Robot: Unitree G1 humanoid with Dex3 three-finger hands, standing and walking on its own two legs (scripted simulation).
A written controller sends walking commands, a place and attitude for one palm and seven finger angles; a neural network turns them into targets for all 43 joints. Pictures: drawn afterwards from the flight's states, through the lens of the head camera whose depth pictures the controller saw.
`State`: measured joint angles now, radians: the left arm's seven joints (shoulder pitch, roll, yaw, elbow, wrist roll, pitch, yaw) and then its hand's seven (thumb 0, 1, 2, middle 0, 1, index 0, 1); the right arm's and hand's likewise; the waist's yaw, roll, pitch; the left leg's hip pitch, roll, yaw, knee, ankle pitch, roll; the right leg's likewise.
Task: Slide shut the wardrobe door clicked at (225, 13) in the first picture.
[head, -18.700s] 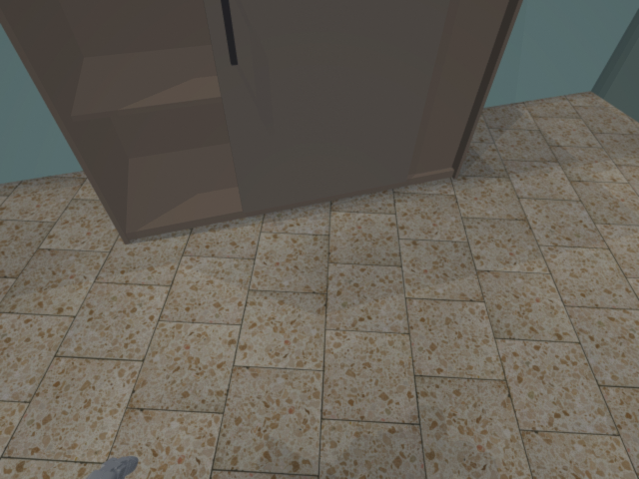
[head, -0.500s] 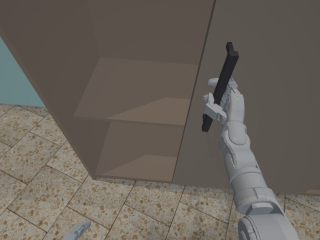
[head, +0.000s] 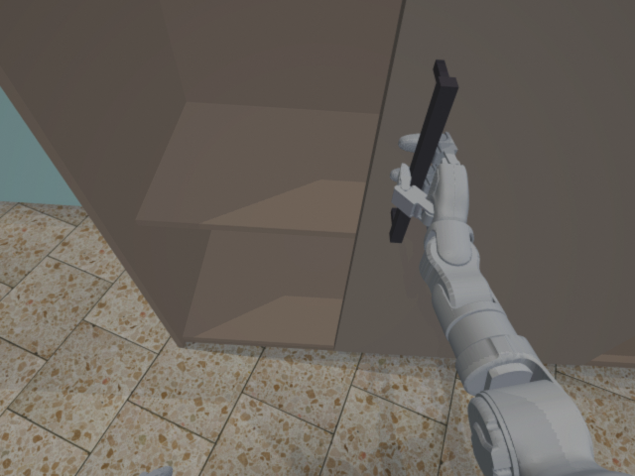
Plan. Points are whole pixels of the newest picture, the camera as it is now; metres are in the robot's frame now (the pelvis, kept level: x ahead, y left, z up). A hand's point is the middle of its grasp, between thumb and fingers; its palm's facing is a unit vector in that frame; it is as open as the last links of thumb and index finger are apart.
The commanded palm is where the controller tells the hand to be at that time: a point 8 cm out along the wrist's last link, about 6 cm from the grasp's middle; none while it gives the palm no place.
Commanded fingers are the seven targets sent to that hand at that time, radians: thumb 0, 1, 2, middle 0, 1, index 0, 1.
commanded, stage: tug the door sideways, standing still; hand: right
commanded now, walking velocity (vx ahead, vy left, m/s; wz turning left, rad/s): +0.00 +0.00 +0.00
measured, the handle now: (414, 166) +0.51 -0.08 +0.11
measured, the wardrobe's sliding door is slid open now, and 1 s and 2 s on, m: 0.48 0.46 0.29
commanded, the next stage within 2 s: step sideways, sliding the door along in 0.12 s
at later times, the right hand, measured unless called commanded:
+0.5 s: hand (399, 189) +0.45 -0.06 +0.12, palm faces -0.08 +0.99 -0.15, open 5.9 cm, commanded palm +0.44 -0.08 +0.12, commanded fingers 0.00 -0.90 -0.90 0.45 1.40 0.45 1.40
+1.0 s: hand (383, 187) +0.45 -0.04 +0.11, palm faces +0.13 +0.98 -0.15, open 6.2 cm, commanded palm +0.43 -0.01 +0.12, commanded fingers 0.00 -0.90 -0.90 0.45 1.40 0.45 1.40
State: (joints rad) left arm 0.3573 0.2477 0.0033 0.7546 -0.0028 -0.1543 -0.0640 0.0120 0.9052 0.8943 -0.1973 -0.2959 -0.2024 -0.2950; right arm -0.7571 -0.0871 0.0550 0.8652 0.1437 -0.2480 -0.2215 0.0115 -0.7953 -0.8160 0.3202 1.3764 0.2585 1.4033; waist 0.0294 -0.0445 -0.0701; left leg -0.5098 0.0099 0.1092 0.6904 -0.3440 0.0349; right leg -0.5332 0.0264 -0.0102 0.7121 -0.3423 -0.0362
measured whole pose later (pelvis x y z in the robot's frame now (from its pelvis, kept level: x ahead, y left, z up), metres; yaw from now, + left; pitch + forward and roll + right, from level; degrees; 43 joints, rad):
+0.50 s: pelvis +0.01 +0.01 +0.00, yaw +3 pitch +2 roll -1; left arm 0.24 0.20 -0.01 0.68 -0.03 -0.01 0.08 0.01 0.90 0.89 -0.20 -0.30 -0.20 -0.30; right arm -0.73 -0.19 0.01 0.79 0.09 -0.17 -0.06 0.01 -0.68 -0.84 0.41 1.35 0.35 1.40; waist 0.01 -0.02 0.07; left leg -0.40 -0.02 0.01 0.75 -0.42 0.02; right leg -0.34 0.00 -0.06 0.67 -0.36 -0.03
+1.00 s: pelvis +0.04 +0.13 +0.00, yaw -5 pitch -4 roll +2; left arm 0.13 0.19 0.00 0.63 -0.06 0.02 0.02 0.01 0.90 0.89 -0.20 -0.30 -0.20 -0.30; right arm -0.74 -0.19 0.09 0.58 0.11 -0.09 -0.10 0.01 -0.78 -0.87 0.40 1.39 0.17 1.40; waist -0.12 -0.06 0.27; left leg -0.37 0.05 0.01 0.73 -0.33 0.02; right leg -0.22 -0.18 0.06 0.67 -0.38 0.12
